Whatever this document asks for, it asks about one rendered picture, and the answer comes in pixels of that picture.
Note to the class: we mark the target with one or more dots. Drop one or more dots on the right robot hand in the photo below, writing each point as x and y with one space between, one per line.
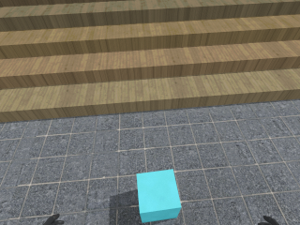
270 221

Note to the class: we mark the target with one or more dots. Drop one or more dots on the left robot hand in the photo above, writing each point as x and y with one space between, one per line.
53 220

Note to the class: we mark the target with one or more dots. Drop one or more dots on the carton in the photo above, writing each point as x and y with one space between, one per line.
158 195

